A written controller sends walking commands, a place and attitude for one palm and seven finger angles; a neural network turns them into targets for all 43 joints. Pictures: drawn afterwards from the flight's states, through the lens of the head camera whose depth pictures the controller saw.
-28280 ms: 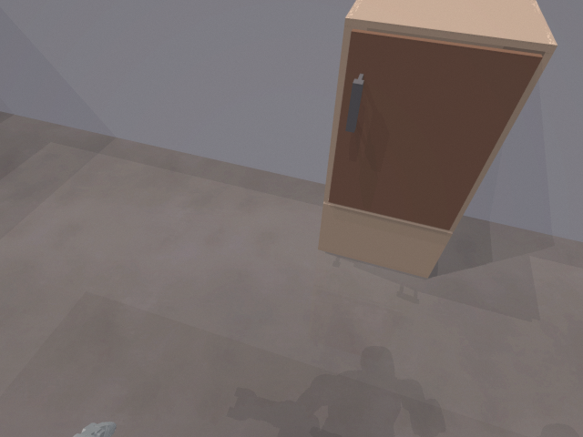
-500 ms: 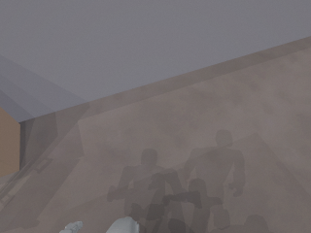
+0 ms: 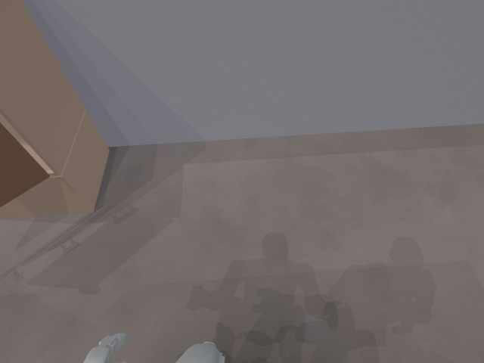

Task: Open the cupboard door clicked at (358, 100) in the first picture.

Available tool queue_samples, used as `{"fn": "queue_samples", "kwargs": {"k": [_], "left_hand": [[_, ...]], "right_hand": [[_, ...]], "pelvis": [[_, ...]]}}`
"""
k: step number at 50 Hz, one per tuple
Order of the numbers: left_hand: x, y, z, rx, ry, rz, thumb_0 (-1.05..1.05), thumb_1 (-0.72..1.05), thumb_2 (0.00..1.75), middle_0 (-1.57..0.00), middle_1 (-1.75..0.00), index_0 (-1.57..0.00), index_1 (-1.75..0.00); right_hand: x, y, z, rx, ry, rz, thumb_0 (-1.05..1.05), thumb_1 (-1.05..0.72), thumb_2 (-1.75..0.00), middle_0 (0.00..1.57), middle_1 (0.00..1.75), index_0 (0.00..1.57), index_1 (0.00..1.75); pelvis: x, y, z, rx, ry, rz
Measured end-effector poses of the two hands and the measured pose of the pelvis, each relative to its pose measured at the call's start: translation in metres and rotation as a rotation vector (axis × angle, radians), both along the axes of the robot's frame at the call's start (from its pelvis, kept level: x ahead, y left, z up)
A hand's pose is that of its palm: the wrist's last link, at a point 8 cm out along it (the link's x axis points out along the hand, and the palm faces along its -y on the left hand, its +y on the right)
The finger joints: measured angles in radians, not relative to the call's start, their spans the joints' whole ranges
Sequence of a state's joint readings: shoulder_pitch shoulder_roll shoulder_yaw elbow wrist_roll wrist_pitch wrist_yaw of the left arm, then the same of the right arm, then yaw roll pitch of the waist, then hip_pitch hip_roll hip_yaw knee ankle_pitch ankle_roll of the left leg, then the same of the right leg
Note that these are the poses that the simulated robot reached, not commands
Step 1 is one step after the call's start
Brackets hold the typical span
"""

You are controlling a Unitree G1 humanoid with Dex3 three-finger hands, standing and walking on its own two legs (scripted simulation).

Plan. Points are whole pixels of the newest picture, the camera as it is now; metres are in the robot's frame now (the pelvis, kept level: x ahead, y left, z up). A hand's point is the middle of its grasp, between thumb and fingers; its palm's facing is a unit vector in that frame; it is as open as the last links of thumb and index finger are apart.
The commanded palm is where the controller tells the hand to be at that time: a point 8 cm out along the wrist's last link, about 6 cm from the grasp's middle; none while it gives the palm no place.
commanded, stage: turn to face it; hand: left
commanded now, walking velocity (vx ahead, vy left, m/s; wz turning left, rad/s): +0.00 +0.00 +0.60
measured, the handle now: out of the picture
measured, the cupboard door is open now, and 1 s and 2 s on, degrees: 43 43 43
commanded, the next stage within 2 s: take the last steps up to it in 1.30 s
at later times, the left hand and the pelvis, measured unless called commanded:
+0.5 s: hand out of the picture +0.04 +0.25 -0.16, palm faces +0.32 -0.92 -0.24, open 7.4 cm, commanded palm none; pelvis +0.01 +0.01 +0.01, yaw +18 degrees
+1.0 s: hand out of the picture -0.04 +0.20 -0.18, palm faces +0.58 -0.78 -0.22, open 7.4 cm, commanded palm none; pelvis +0.03 +0.00 -0.01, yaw +36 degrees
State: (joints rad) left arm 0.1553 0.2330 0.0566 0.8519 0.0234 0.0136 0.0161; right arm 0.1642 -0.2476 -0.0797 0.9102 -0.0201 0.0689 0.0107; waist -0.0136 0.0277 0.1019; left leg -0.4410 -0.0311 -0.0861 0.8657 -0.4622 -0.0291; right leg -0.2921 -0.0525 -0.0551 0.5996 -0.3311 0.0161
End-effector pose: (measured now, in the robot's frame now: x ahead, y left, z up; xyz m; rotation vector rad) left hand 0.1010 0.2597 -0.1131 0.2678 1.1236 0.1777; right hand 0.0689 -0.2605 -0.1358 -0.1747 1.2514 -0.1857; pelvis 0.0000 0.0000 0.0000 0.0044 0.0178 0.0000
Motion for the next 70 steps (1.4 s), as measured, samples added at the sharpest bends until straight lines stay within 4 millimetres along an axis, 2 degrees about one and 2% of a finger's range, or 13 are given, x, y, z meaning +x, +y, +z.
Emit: {"fn": "queue_samples", "kwargs": {"k": [4,8,14,18,26,32,38,44,49,54,60,66,70], "left_hand": [[-0.022,-0.008,0.001,-0.021,0.031,0.05,0.01,0.91,0.9,-0.2,-0.3,-0.2,-0.3],[-0.045,-0.011,-0.007,-0.064,0.064,0.106,0.01,0.91,0.9,-0.2,-0.3,-0.21,-0.3],[-0.081,0.009,-0.037,-0.116,0.113,0.221,0.01,0.9,0.9,-0.2,-0.3,-0.21,-0.3],[-0.09,0.022,-0.036,-0.104,0.138,0.284,0.01,0.91,0.9,-0.2,-0.3,-0.21,-0.3],[-0.077,0.029,-0.009,-0.066,0.046,0.351,0.01,0.91,0.9,-0.2,-0.3,-0.2,-0.3],[-0.065,0.015,0.001,-0.01,-0.039,0.389,0.01,0.91,0.9,-0.2,-0.3,-0.2,-0.3],[-0.088,-0.011,0.005,-0.016,-0.013,0.455,0.01,0.91,0.9,-0.2,-0.3,-0.2,-0.3],[-0.124,-0.029,-0.01,-0.086,0.038,0.553,0.01,0.91,0.9,-0.2,-0.3,-0.21,-0.3],[-0.165,-0.026,-0.035,-0.126,0.094,0.652,0.01,0.91,0.9,-0.2,-0.3,-0.21,-0.3],[-0.182,-0.021,-0.027,-0.109,0.116,0.727,0.01,0.91,0.9,-0.2,-0.3,-0.2,-0.3],[-0.176,-0.024,-0.008,-0.07,0.06,0.759,0.01,0.91,0.9,-0.2,-0.3,-0.2,-0.3],[-0.17,-0.049,-0.004,-0.025,0.029,0.785,0.01,0.91,0.9,-0.2,-0.3,-0.2,-0.3],[-0.176,-0.073,-0.001,-0.06,0.047,0.826,0.01,0.91,0.9,-0.2,-0.3,-0.2,-0.3]], "right_hand": [[0.02,-0.003,0.01,-0.003,-0.006,0.04,0.01,-0.91,-0.9,0.2,0.3,0.2,0.3],[0.048,0.006,0.022,-0.011,-0.03,0.108,0.01,-0.91,-0.9,0.2,0.29,0.2,0.3],[0.094,0.036,0.023,-0.055,-0.11,0.245,0.0,-0.91,-0.9,0.2,0.29,0.2,0.3],[0.1,0.049,0.03,-0.072,-0.108,0.305,0.0,-0.91,-0.9,0.2,0.3,0.2,0.3],[0.096,0.052,0.029,-0.046,-0.028,0.362,0.0,-0.9,-0.9,0.2,0.3,0.21,0.3],[0.108,0.034,0.008,-0.01,0.011,0.387,0.0,-0.9,-0.9,0.2,0.3,0.21,0.3],[0.137,0.031,0.007,-0.004,0.014,0.442,0.0,-0.91,-0.9,0.2,0.3,0.2,0.3],[0.173,0.062,0.02,-0.008,-0.026,0.555,0.01,-0.91,-0.9,0.2,0.29,0.2,0.3],[0.2,0.1,0.019,-0.028,-0.116,0.671,0.0,-0.91,-0.9,0.2,0.29,0.2,0.3],[0.2,0.116,0.027,-0.035,-0.124,0.736,0.0,-0.91,-0.9,0.2,0.3,0.2,0.3],[0.196,0.115,0.021,0.002,-0.075,0.767,0.0,-0.9,-0.9,0.2,0.3,0.21,0.3],[0.204,0.103,-0.001,0.046,-0.026,0.772,0.0,-0.9,-0.9,0.2,0.3,0.21,0.3],[0.208,0.099,0.004,0.036,0.007,0.784,0.0,-0.91,-0.9,0.2,0.3,0.2,0.3]], "pelvis": [[0.003,-0.003,0.008,0.013,-0.012,0.05],[0.006,0.0,0.011,0.024,-0.011,0.101],[0.009,0.017,-0.006,-0.005,-0.001,0.187],[0.009,0.018,-0.001,-0.016,0.002,0.232],[0.016,0.009,0.013,-0.037,0.005,0.32],[0.029,-0.014,0.003,-0.01,0.015,0.396],[0.032,-0.02,0.007,0.005,-0.016,0.476],[0.036,-0.014,0.009,0.028,-0.012,0.556],[0.032,-0.001,-0.007,0.007,-0.007,0.617],[0.032,-0.003,0.002,-0.007,-0.015,0.66],[0.039,-0.013,0.009,-0.011,-0.028,0.7],[0.052,-0.03,0.0,0.015,-0.03,0.744],[0.055,-0.031,0.007,0.026,-0.033,0.777]]}}
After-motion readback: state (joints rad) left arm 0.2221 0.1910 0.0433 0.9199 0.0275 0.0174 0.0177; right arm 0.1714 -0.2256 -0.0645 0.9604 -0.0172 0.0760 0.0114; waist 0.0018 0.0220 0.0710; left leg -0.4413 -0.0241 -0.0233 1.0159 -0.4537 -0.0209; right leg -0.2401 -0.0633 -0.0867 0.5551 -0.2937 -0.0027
